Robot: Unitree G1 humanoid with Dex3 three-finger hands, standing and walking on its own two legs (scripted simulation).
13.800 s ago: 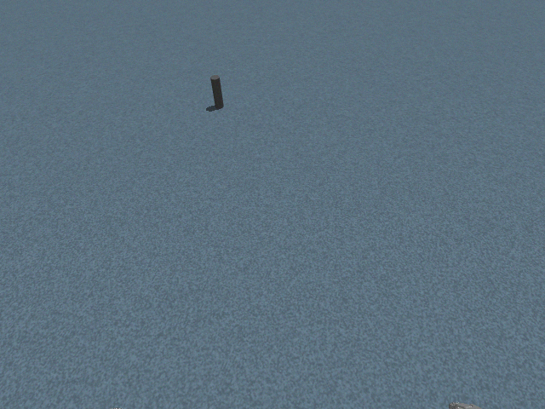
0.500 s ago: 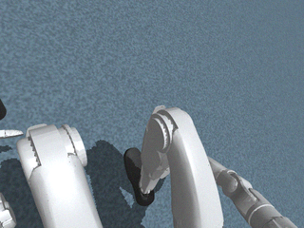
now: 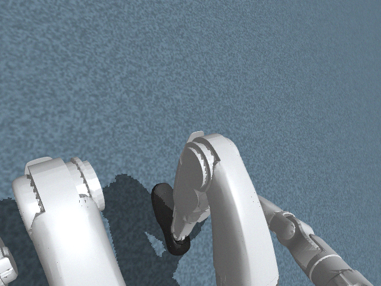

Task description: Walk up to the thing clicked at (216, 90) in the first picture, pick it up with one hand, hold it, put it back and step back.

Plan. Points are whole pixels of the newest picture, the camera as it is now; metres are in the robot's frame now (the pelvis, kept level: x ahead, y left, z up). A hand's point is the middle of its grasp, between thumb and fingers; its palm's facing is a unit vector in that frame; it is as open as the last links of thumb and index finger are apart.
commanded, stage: close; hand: left
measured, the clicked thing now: out of the picture +0.42 +0.30 -0.18
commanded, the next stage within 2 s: settle in 0.16 s
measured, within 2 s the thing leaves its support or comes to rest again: leaves its support in 0.50 s
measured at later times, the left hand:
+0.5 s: hand out of the picture +0.41 +0.29 -0.15, palm faces +0.38 -0.93 +0.01, open 7.6 cm
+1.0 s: hand out of the picture +0.39 +0.31 -0.04, palm faces +0.37 -0.93 -0.02, open 7.6 cm
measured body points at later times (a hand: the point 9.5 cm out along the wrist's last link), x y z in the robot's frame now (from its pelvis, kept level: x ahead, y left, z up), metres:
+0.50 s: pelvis +0.00 +0.00 +0.00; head +0.22 +0.18 +0.35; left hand +0.38 +0.34 -0.15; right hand +0.18 -0.25 -0.04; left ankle +0.08 +0.13 -0.25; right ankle +0.14 -0.12 -0.25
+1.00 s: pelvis +0.01 -0.01 +0.03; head +0.19 +0.14 +0.41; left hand +0.36 +0.36 -0.04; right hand +0.21 -0.24 -0.05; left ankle +0.08 +0.13 -0.25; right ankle +0.14 -0.12 -0.25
